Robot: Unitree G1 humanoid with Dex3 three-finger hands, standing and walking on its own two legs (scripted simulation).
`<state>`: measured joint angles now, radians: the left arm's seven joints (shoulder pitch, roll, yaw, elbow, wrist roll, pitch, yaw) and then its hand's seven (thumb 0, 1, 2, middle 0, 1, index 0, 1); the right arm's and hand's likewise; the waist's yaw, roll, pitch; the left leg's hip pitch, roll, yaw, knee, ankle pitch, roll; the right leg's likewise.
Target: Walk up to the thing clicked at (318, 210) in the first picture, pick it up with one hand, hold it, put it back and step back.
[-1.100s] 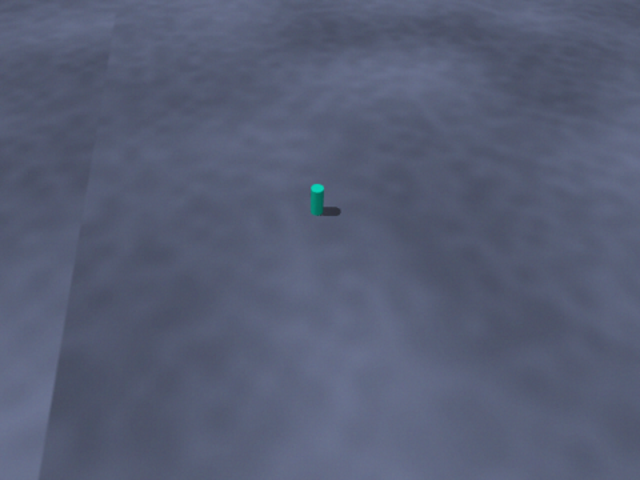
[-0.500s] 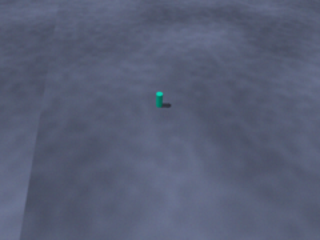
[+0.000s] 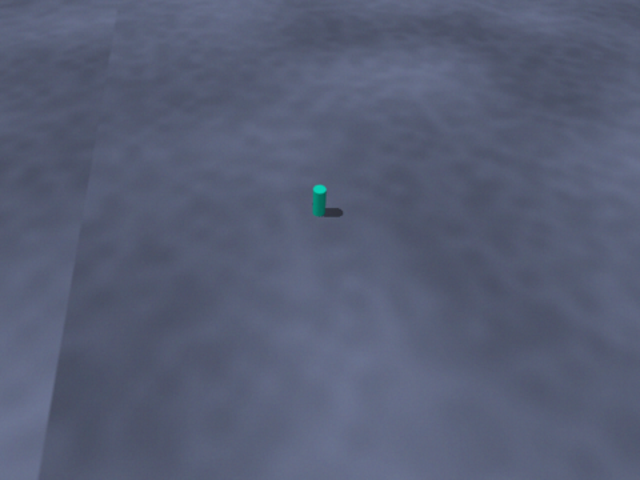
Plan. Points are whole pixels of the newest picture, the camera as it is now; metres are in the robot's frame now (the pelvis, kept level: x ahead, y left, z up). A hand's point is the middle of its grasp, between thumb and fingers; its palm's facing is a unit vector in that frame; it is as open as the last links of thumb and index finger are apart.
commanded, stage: stand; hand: left
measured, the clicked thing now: (319, 201) +1.30 +0.01 -0.71
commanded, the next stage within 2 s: walk up in 0.02 s
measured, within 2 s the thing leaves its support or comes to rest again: neither
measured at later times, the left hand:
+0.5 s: hand (170, 459) +0.18 +0.21 -0.14, palm faces -0.09 -0.92 -0.39, open 7.4 cm
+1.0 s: hand (227, 284) +0.47 +0.18 -0.15, palm faces -0.25 -0.90 -0.35, open 7.4 cm
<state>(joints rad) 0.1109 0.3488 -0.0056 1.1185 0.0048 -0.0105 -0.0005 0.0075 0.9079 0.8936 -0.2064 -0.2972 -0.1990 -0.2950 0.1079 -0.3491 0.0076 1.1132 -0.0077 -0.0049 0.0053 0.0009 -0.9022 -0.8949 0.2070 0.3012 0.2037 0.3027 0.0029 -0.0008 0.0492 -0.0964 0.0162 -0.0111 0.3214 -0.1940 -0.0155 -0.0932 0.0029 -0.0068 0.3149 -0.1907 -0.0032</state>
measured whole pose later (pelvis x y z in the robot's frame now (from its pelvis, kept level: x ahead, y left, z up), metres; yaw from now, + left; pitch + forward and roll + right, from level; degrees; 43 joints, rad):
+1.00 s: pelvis +0.34 -0.07 -0.01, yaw -10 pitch -2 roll +1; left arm 0.25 0.44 0.05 0.87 0.01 -0.05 -0.08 0.01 0.91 0.89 -0.21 -0.30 -0.20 -0.29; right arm 0.33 -0.41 -0.05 0.83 -0.01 -0.08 0.06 0.00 -0.90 -0.89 0.21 0.30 0.21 0.30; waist -0.03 -0.04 0.08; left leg -0.13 0.04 0.12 0.46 -0.29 0.01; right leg -0.49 -0.08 0.00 0.80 -0.27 -0.01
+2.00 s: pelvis +0.72 -0.14 -0.02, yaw -10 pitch -2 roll +1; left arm 0.27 0.42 0.05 0.88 0.01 -0.06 -0.06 0.01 0.91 0.89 -0.21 -0.30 -0.20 -0.29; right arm 0.38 -0.43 -0.04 0.82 -0.01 -0.05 0.05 0.00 -0.90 -0.89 0.21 0.30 0.21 0.30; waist -0.03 0.00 0.07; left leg -0.13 0.03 0.09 0.58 -0.40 0.00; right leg -0.37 -0.05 -0.03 0.56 -0.17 -0.03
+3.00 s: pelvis +0.87 -0.16 -0.01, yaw -10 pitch -3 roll +0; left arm 0.08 0.37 0.00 1.09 0.00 -0.01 -0.01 0.01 0.91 0.89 -0.21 -0.30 -0.20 -0.30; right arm 0.08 -0.36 0.01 1.10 0.00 -0.02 0.01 0.00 -0.90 -0.89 0.21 0.30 0.20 0.30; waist 0.01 0.01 0.06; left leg -0.21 0.04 0.02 0.47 -0.21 -0.02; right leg -0.14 -0.03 -0.04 0.46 -0.27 0.01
